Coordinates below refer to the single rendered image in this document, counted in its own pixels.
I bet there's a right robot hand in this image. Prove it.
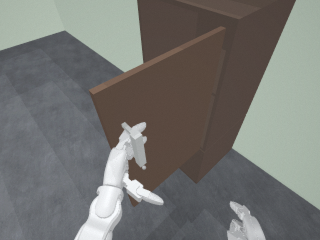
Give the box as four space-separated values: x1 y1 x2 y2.
227 201 266 240

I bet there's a robot left forearm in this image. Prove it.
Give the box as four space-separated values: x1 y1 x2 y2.
74 185 124 240

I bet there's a cupboard door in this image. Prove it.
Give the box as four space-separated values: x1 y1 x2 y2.
89 26 226 207

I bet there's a left robot hand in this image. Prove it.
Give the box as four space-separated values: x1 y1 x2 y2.
103 122 164 206

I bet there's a handle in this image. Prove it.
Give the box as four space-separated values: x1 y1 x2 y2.
121 122 147 167

